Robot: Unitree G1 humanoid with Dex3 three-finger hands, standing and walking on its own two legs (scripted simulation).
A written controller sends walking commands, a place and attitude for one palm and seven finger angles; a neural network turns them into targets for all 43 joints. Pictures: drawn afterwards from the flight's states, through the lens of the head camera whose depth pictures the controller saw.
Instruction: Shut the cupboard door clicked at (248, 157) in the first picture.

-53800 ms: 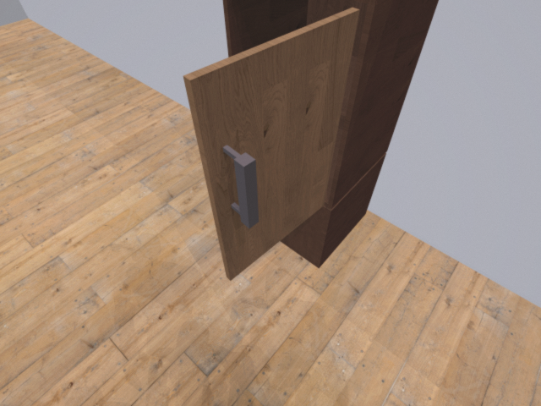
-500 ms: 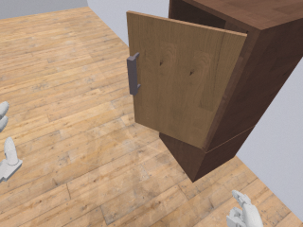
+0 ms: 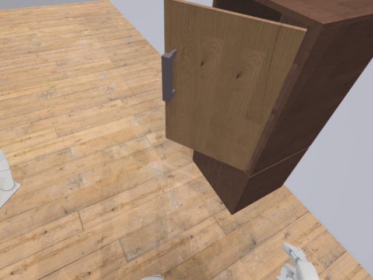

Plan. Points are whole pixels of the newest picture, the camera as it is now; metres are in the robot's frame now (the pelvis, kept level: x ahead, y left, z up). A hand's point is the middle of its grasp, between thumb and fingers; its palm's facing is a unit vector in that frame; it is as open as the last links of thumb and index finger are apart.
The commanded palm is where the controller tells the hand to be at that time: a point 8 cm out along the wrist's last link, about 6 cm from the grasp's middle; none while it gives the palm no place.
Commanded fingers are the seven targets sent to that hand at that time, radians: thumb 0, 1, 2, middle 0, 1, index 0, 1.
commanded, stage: step back with the hand held close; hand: left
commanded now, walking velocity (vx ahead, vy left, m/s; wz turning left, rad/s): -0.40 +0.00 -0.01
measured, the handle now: (170, 76) +0.74 +0.10 +0.04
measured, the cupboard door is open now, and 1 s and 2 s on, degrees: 34 34 34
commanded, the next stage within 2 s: stop stepping back and stand still in 0.60 s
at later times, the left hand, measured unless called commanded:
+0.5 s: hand out of the picture +0.13 +0.30 +0.21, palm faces +0.53 -0.72 -0.44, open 7.4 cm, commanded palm +0.07 +0.31 +0.20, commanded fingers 0.00 0.90 0.90 -0.20 -0.30 -0.20 -0.30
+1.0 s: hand out of the picture +0.09 +0.29 +0.19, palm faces +0.51 -0.80 -0.32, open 7.4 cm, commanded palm +0.03 +0.31 +0.20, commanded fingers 0.00 0.90 0.90 -0.20 -0.30 -0.20 -0.30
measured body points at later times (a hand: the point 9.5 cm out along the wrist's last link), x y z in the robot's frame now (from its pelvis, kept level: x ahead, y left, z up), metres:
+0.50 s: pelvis -0.05 +0.01 +0.01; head -0.05 +0.04 +0.46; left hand +0.09 +0.33 +0.23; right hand +0.12 -0.22 -0.06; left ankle +0.07 +0.09 -0.71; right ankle -0.10 -0.14 -0.67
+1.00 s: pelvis -0.12 +0.01 +0.00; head -0.17 +0.04 +0.45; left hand +0.06 +0.33 +0.21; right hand -0.03 -0.27 -0.08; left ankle +0.01 +0.09 -0.71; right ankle -0.21 -0.15 -0.71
